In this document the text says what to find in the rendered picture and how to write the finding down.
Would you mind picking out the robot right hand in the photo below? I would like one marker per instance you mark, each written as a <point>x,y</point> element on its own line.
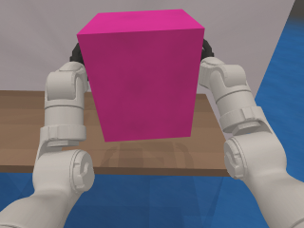
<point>207,51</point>

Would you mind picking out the robot left hand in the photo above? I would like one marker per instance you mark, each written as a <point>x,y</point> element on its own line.
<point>77,55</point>

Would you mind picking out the right robot forearm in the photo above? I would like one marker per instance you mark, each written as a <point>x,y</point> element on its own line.
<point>239,113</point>

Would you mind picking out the right robot upper arm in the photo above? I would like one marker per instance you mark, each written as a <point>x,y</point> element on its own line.
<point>258,160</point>

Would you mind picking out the left robot forearm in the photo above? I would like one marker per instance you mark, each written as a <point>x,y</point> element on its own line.
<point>64,107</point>

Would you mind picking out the carton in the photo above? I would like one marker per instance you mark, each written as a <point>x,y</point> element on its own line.
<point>143,69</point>

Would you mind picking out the left robot upper arm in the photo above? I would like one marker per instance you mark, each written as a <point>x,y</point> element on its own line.
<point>59,179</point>

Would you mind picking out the table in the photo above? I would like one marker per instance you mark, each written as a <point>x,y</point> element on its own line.
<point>22,115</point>

